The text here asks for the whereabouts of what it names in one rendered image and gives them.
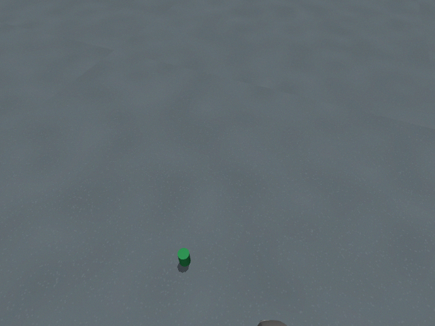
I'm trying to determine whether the can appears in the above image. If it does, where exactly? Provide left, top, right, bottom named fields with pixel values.
left=177, top=248, right=190, bottom=267

